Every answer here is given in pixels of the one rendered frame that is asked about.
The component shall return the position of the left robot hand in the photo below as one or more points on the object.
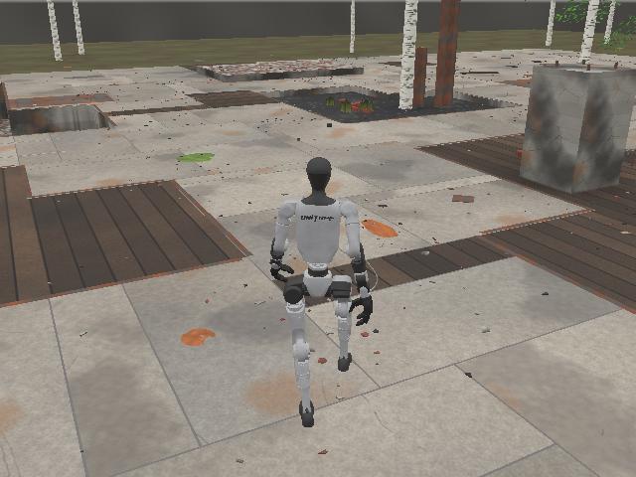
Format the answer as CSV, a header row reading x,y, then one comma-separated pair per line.
x,y
284,267

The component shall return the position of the robot right shin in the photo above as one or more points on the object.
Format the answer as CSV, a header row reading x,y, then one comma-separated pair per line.
x,y
344,332

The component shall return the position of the right robot upper arm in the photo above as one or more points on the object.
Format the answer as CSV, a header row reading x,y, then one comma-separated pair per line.
x,y
352,225

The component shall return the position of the robot left forearm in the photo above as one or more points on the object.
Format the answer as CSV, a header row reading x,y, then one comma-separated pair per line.
x,y
276,257

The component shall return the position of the right robot hand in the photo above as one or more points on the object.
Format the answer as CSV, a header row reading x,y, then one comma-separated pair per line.
x,y
368,309

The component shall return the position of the left robot upper arm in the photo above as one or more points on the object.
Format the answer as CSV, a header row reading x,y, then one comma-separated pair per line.
x,y
286,211

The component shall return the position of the left robot foot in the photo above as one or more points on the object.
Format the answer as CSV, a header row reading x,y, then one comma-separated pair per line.
x,y
307,418

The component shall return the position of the robot right forearm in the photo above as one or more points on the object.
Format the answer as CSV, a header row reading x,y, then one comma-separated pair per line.
x,y
360,273

